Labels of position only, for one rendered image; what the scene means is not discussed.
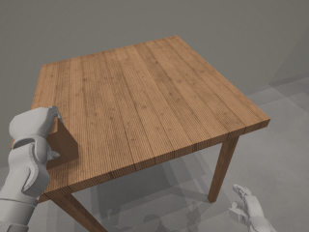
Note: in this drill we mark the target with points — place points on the sponge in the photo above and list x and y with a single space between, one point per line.
61 141

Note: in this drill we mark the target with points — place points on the robot left hand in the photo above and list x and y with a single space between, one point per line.
38 121

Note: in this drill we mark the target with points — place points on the robot right forearm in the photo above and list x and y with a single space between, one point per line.
259 224

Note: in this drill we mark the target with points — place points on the robot right hand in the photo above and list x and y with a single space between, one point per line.
240 212

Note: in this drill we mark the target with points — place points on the table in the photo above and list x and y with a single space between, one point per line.
136 106

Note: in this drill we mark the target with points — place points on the robot left forearm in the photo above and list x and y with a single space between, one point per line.
27 180

